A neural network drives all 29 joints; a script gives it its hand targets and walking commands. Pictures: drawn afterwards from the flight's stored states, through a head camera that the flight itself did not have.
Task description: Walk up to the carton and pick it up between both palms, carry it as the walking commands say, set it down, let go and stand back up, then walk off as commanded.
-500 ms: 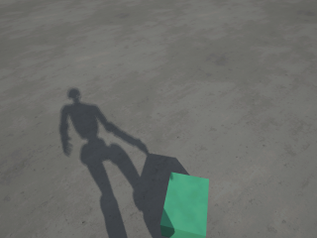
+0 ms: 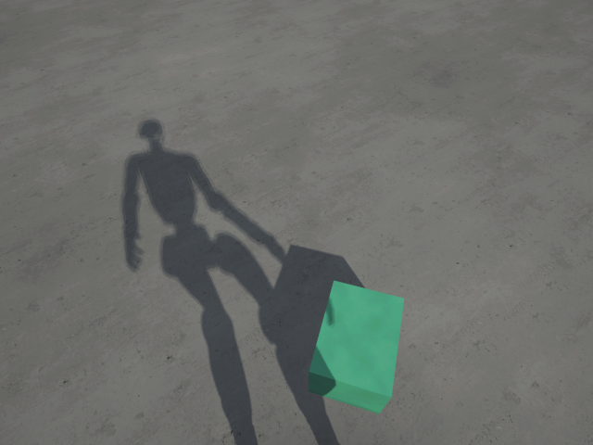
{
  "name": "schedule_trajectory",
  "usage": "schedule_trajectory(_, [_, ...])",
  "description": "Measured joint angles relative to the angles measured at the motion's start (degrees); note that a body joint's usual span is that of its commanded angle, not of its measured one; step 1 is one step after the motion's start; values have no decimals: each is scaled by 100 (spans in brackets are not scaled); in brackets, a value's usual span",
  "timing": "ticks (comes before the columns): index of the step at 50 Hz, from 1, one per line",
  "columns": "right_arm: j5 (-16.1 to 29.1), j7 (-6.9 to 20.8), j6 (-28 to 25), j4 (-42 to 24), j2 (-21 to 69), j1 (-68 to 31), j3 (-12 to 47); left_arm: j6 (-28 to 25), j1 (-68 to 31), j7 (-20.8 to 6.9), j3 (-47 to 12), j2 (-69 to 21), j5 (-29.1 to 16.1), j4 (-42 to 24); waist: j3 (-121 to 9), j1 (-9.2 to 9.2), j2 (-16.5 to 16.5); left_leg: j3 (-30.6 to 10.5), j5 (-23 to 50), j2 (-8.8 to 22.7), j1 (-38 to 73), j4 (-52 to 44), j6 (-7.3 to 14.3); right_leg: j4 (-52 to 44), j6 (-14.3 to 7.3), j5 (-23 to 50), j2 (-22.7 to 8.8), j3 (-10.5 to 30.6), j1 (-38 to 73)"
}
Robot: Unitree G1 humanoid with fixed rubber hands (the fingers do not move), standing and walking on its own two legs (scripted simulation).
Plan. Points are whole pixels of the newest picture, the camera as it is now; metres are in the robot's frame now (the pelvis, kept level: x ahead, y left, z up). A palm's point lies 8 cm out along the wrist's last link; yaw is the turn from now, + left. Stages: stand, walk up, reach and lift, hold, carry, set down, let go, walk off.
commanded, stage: walk off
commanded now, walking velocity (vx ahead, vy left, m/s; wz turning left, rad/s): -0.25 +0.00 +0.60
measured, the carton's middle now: (355, 345) +0.49 -0.14 -0.65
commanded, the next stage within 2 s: none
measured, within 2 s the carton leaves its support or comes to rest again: neither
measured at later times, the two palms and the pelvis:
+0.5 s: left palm out of the picture -0.10 +0.24 -0.07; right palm out of the picture -0.01 -0.33 -0.12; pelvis -0.13 -0.06 +0.02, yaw +11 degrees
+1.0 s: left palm out of the picture -0.34 +0.23 -0.11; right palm out of the picture -0.05 -0.27 -0.07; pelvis -0.28 -0.06 +0.02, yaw +28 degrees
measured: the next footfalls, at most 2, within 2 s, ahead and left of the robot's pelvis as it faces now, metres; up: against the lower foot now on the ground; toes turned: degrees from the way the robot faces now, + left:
right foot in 0.34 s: -0.09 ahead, -0.16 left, +0.00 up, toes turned +9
left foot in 0.76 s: -0.26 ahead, +0.06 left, +0.00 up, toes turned +22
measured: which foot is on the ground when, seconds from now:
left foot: down 0.00-0.34, up 0.36-0.74, down 0.76-1.00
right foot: down 0.00-0.00, up 0.02-0.32, down 0.34-0.76, up 0.78-1.00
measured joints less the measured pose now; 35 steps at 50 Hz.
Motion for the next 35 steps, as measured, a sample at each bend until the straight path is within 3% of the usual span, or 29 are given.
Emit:
schedule_trajectory(1, [-24,12,14,-35,38,36,-14,40,-20,4,19,25,6,-54,18,10,-72,24,-27,-53,-90,116,4,242,-19,-72,-54,19,-147])
schedule_trajectory(4, [-126,37,31,-115,180,146,-47,160,-130,35,32,-21,9,-207,38,-47,-119,-60,230,-68,-182,-71,-20,1854,91,-1340,216,486,-693])
schedule_trajectory(6, [-111,15,74,-132,260,145,-67,117,-179,7,30,-86,-7,-297,46,-51,-140,-148,563,-51,-108,-509,-60,2557,169,-1341,302,613,-802])
schedule_trajectory(8, [-66,-1,101,-180,298,73,-104,45,-186,-24,31,-155,-18,-345,38,-57,-131,-250,899,-23,-40,-949,-98,2664,248,-1264,304,631,-654])
schedule_trajectory(12, [-27,-8,104,-269,270,-120,-207,-37,-129,-21,32,-286,-128,-418,-14,-68,-33,-480,1430,31,-30,-1558,-215,1577,360,-1455,299,672,100])
schedule_trajectory(16, [22,17,118,-285,178,-226,-326,-91,58,90,70,-358,-183,-451,-107,-34,90,-713,1819,12,-213,-1853,-424,-400,260,-1108,288,651,1037])
schedule_trajectory(17, [37,21,99,-299,174,-232,-354,-106,156,126,92,-332,-159,-449,-135,-6,65,-708,1660,-50,-359,-1708,-482,-891,201,-878,222,637,1208])
schedule_trajectory(20, [-11,-22,84,-271,153,-168,-454,-19,383,121,92,-379,-54,-446,-126,47,106,-317,-286,-266,-1027,260,-611,-828,-45,-434,95,491,1071])
schedule_trajectory(23, [-28,16,137,-241,89,-75,-518,16,479,89,26,-454,13,-543,-161,38,130,36,-648,-366,-1344,2437,-576,-877,-64,-307,-92,364,1046])
schedule_trajectory(25, [-16,60,166,-187,73,11,-528,-15,408,78,2,-514,36,-665,-168,12,139,190,-650,-287,-1195,3165,-640,-846,-60,-266,-178,254,993])
schedule_trajectory(27, [8,96,194,-141,92,73,-518,-78,298,76,-17,-574,58,-794,-148,-6,123,306,-686,-153,-843,3179,-739,-787,-66,-236,-258,140,920])
schedule_trajectory(30, [54,133,227,-158,168,55,-474,-163,178,66,-26,-629,72,-927,-74,-16,51,461,-985,51,-224,2398,-828,-642,-55,-197,-383,-29,766])
schedule_trajectory(35, [150,190,216,-340,328,-177,-376,-179,177,-9,53,-548,105,-931,65,4,-163,806,-1133,309,670,435,-681,-336,32,-125,-598,-341,455])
